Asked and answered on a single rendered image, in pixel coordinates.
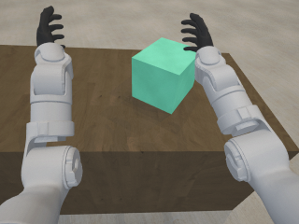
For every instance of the carton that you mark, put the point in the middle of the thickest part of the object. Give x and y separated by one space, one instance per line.
163 73

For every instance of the robot right hand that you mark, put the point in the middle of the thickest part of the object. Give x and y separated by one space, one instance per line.
203 37

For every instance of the robot left hand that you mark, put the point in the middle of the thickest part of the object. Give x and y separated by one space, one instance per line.
43 32

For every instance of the pedestal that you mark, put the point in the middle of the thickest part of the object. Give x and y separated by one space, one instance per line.
135 157

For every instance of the robot right upper arm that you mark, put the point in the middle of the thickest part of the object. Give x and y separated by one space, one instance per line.
259 159

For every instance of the robot right forearm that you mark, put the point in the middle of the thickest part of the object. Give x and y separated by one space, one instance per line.
235 112

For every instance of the robot left upper arm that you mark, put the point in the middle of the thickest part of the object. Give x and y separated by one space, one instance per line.
48 174

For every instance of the robot left forearm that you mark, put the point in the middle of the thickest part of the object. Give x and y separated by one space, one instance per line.
51 99

